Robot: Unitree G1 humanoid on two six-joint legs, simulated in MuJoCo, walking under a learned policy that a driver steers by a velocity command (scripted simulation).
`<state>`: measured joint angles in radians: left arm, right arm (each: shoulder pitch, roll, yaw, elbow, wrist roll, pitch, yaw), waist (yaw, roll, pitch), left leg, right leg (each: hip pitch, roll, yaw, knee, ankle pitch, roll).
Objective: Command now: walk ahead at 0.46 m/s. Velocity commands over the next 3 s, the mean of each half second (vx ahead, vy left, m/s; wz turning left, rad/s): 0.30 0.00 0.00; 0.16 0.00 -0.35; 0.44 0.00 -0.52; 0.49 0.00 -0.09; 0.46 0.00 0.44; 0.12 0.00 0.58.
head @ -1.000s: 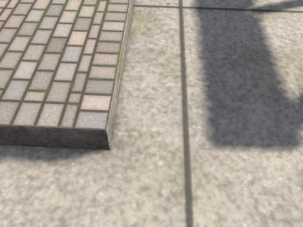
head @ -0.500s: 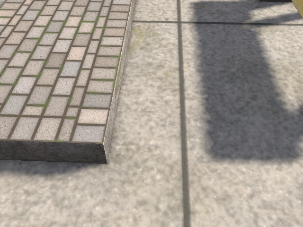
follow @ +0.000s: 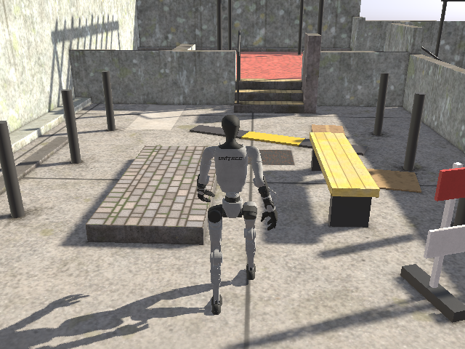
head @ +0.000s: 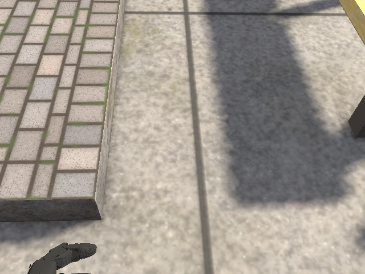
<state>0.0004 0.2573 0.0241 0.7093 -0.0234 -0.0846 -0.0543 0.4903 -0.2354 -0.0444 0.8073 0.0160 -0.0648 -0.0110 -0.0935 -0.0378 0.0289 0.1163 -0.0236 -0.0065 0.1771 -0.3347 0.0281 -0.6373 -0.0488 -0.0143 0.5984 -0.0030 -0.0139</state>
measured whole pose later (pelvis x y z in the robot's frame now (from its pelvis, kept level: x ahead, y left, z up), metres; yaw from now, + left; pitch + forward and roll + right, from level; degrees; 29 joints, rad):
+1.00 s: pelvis +0.30 -0.08 +0.00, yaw -14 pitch +2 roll +3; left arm 0.38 0.27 0.06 0.85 0.00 -0.02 0.00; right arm 0.12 -0.29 -0.08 0.79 0.02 -0.05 -0.02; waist 0.05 0.04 -0.02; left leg -0.55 0.05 -0.02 0.99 -0.33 0.00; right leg -0.24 0.02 0.01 0.54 -0.33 -0.08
